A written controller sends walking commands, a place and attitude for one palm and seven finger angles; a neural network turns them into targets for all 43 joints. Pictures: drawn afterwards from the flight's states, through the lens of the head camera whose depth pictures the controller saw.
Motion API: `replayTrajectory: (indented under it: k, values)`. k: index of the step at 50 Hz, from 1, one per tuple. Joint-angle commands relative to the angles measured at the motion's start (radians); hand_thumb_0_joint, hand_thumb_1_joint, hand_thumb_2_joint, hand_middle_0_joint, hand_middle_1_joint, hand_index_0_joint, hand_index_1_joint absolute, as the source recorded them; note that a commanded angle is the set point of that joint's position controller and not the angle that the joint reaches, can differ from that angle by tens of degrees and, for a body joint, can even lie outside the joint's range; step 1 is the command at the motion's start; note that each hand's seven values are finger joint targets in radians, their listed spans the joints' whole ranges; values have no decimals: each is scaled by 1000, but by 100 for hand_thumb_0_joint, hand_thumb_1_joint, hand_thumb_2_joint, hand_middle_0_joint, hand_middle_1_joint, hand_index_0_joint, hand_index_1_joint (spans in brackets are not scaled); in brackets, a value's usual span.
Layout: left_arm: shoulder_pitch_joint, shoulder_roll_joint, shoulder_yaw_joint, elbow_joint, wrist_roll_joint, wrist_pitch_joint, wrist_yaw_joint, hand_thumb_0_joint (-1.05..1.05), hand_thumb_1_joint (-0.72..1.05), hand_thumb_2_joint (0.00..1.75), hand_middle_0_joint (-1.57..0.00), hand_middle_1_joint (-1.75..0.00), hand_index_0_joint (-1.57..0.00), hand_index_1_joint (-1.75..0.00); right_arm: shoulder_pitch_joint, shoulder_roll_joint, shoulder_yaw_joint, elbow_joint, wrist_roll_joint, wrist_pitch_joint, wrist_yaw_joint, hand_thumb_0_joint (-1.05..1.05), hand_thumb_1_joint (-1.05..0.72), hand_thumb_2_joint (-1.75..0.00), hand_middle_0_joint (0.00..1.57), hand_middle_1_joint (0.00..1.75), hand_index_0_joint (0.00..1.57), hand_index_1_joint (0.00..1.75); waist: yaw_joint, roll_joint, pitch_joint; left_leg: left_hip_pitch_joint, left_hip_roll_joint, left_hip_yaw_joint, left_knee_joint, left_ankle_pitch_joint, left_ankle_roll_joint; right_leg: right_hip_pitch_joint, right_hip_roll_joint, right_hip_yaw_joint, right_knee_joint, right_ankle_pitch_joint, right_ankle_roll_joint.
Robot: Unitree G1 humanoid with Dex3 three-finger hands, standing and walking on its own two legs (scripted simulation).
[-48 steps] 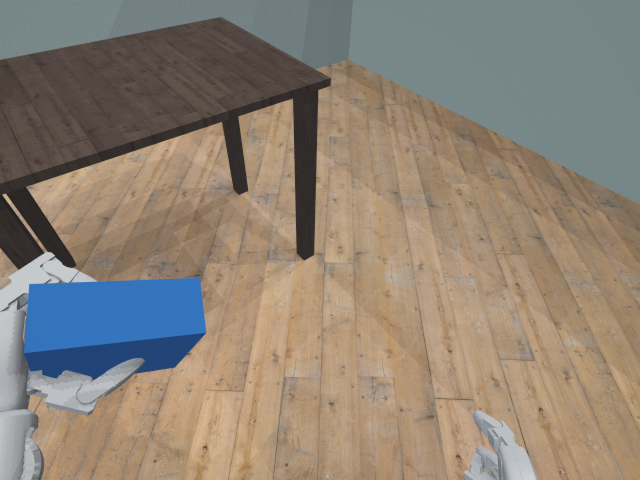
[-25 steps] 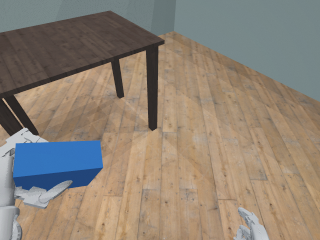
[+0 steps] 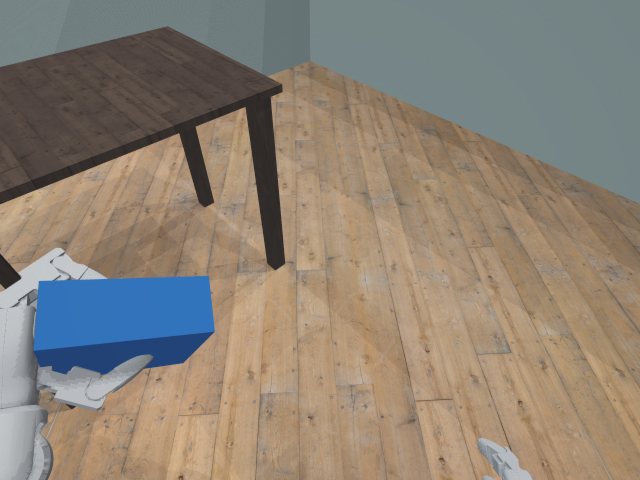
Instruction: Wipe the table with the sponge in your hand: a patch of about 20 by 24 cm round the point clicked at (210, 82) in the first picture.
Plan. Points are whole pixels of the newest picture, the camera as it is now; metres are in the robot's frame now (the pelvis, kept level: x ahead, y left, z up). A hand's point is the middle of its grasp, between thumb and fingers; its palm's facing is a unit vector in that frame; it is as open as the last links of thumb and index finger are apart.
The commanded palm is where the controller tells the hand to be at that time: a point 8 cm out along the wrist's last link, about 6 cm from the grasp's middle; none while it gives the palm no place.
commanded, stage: walk to a spot facing it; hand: left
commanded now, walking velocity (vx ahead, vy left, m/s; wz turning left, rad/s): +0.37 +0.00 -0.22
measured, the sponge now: (150, 328) +0.23 +0.18 +0.14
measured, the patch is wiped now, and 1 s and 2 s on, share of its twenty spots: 0.00 0.00 0.00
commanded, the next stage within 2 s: turn to face it in 0.84 s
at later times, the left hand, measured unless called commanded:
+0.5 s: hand (222, 201) +0.40 +0.15 +0.17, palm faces +0.26 -0.82 -0.50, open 9.5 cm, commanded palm +0.33 +0.21 +0.18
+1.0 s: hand (252, 128) +0.55 +0.13 +0.18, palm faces +0.32 -0.84 -0.44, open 9.5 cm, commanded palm +0.48 +0.18 +0.18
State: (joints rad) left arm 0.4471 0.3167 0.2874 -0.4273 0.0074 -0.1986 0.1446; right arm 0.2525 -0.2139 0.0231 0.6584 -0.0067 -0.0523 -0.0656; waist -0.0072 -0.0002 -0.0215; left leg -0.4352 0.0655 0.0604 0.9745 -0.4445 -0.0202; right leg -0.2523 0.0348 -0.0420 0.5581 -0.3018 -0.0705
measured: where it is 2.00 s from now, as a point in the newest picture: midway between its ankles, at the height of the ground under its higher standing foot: (391, 463)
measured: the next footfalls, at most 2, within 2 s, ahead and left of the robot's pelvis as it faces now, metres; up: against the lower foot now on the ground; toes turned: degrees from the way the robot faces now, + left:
left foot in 0.14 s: +0.13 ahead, +0.14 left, +0.00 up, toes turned +6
right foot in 0.46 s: +0.20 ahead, -0.16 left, +0.00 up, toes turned -18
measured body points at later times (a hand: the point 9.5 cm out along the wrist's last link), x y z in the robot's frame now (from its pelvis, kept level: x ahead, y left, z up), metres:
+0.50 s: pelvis +0.14 -0.05 -0.02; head +0.17 -0.07 +0.43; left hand +0.38 +0.19 +0.19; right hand +0.26 -0.28 -0.13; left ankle +0.09 +0.12 -0.71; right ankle +0.17 -0.14 -0.74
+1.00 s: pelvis +0.30 -0.08 -0.01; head +0.34 -0.08 +0.44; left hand +0.53 +0.18 +0.20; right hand +0.47 -0.32 -0.09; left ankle +0.37 +0.04 -0.73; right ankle +0.26 -0.20 -0.68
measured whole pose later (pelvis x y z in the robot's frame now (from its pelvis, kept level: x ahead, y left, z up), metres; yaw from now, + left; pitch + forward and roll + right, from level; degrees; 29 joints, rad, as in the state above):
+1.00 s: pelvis +0.30 -0.08 -0.01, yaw -4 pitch +0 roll +0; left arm 0.40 0.41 0.40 -0.54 -0.02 -0.21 0.15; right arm 0.14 -0.14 -0.01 0.58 0.01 -0.07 -0.05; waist -0.03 -0.03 0.08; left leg -0.39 0.08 0.14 0.63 -0.24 0.02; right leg -0.43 -0.08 -0.07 1.06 -0.52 0.03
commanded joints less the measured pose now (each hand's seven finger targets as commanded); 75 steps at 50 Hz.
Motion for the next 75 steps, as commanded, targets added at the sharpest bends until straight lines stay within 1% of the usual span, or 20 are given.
replayTrajectory:
  k: [1, 6, 8, 10, 21, 23, 24, 32, 39, 41, 42, 44, 49, 55, 58, 66, 69, 71, 72, 75]
  values:
    - [-58, 219, 181, -245, -21, -84, 32, 0, 10, 130, -120, -160, -120, -160, -135, -71, -31, -203, -3, -47, -7, 0, -90, -90, 20, 30, 20, 30, 20, -103, -60, -35, 15, 42, -242, 49, 8, 110, -259, 307, -254, 129, -144]
    - [-72, 193, 149, -241, -31, -76, 35, 0, 10, 130, -120, -160, -120, -160, -88, -104, -54, -219, 0, -57, -27, 0, -90, -90, 20, 30, 20, 30, -5, -3, -87, 364, 42, 54, -564, 182, 53, -48, -138, 201, -46, 44, -30]
    - [-102, 174, 131, -282, -37, -88, 36, 0, 10, 130, -120, -160, -120, -160, -98, -130, -60, -228, 7, -56, -24, 0, -90, -90, 20, 30, 20, 30, -15, 287, -88, 546, 345, -381, -701, 121, 196, -340, -6, 16, 343, -247, 53]
    - [-100, 210, 149, -235, -20, -83, 27, 0, 10, 130, -120, -160, -120, -160, -102, -100, -51, -205, -4, -75, -20, 0, -90, -90, 20, 30, 20, 30, -25, 228, 26, 377, 418, -482, -781, -47, 264, -424, -88, 71, 551, -224, 56]
    - [-33, 205, 195, -241, -24, -56, 29, 0, 10, 130, -120, -160, -120, -160, -108, -92, -64, -198, 7, -87, -13, 0, -90, -90, 20, 30, 20, 30, 16, 151, -68, 187, 203, 118, -378, 294, 102, 105, -30, -198, -25, 39, 73]
    - [-38, 259, 225, -244, -20, -49, 33, 0, 10, 130, -120, -160, -120, -160, -119, -52, -61, -220, 18, -70, -4, 0, -90, -90, 20, 30, 20, 30, 25, -290, -131, -201, 13, 167, 167, -10, 37, 371, -344, 384, -176, 154, -93]
    - [-44, 293, 281, -246, -36, -56, 36, 0, 10, 130, -120, -160, -120, -160, -153, -74, -61, -221, 9, -76, 1, 0, -90, -90, 20, 30, 20, 30, 38, -274, -132, -289, 11, 19, 301, -121, 25, 344, -444, 555, -236, 181, -149]
    - [17, 237, 242, -341, -30, -101, 31, 0, 10, 130, -120, -160, -120, -160, -150, -69, -64, -189, 7, -14, 8, 0, -90, -90, 20, 30, 20, 30, -5, -109, -64, -182, 89, 2, 20, 119, -3, 167, -362, 50, -216, 434, -85]
    - [0, 221, 210, -338, -29, -81, 60, 0, 10, 130, -120, -160, -120, -160, -99, -63, -77, -225, 3, -39, -8, 0, -90, -90, 20, 30, 20, 30, 4, -98, -101, 185, -50, 198, -446, 299, 30, 149, -296, -70, -19, 514, -22]
    - [-53, 235, 210, -381, -25, -102, 61, 0, 10, 130, -120, -160, -120, -160, -82, -93, -95, -232, 6, -44, -19, 0, -90, -90, 20, 30, 20, 30, -20, 96, -175, 463, 50, 13, -524, 345, 102, -20, -227, -115, 307, 373, 50]
    - [-48, 214, 194, -381, -36, -105, 58, 0, 10, 130, -120, -160, -120, -160, -91, -115, -97, -230, 7, -48, -13, 0, -90, -90, 20, 30, 20, 30, -10, 296, -200, 586, 301, -385, -563, 539, 227, -233, -101, -99, 561, -170, 90]
    - [-93, 290, 237, -306, -32, -93, 37, 0, 10, 130, -120, -160, -120, -160, -114, -108, -83, -213, 9, -56, 4, 0, -90, -90, 20, 30, 20, 30, -8, 214, -102, 403, 414, -581, -663, 327, 321, -371, -127, 68, 724, -311, 95]
    - [40, 215, 236, -428, -46, -103, 27, 0, 10, 130, -120, -160, -120, -160, -111, -84, -84, -204, 18, -75, 14, 0, -90, -90, 20, 30, 20, 30, 20, 258, -104, 172, 239, -190, -623, 318, 210, -153, -136, -41, 357, -174, 111]
    - [8, 183, 214, -320, -52, -55, 21, 0, 10, 130, -120, -160, -120, -160, -93, -85, -78, -205, 30, -87, 7, 0, -90, -90, 20, 30, 20, 30, 11, 152, -82, 112, 151, -81, -410, 303, 100, 64, -78, -125, -68, 14, 137]
    - [-40, 247, 232, -234, -56, -11, 36, 0, 10, 130, -120, -160, -120, -160, -111, -67, -70, -208, 22, -79, -6, 0, -90, -90, 20, 30, 20, 30, 25, -329, -57, -180, -39, -9, 164, -145, -7, 167, -509, 353, -208, 484, -65]
    - [15, 242, 231, -384, -24, -52, 61, 0, 10, 130, -120, -160, -120, -160, -181, -34, -43, -239, -5, -38, -14, 0, -90, -90, 20, 30, 20, 30, 42, -198, -127, -12, -49, 127, -247, -21, -17, 272, -398, -56, -28, 899, -25]
    - [40, 227, 221, -452, -40, -49, 76, 0, 10, 130, -120, -160, -120, -160, -115, -48, -68, -253, 5, -23, -17, 0, -90, -90, 20, 30, 20, 30, -22, -97, -204, 256, -80, 143, -536, 290, -9, 173, -345, -124, 193, 773, 52]
    - [54, 241, 230, -493, -60, -79, 73, 0, 10, 130, -120, -160, -120, -160, -105, -115, -99, -267, 11, -38, -9, 0, -90, -90, 20, 30, 20, 30, 5, 334, -213, 504, 350, -388, -562, 1123, 218, -246, -133, -88, 557, -292, 153]
    - [70, 266, 246, -401, -42, -86, 56, 0, 10, 130, -120, -160, -120, -160, -65, -106, -94, -245, 7, -49, 7, 0, -90, -90, 20, 30, 20, 30, 2, 269, -170, 506, 396, -473, -541, 1217, 272, -319, -115, 3, 654, -410, 139]
    - [48, 243, 237, -440, -34, -77, 36, 0, 10, 130, -120, -160, -120, -160, -92, -123, -114, -219, 22, -63, 35, 0, -90, -90, 20, 30, 20, 30, -13, 213, -142, 442, 291, -299, -524, 955, 234, -366, -127, 23, 577, -256, 146]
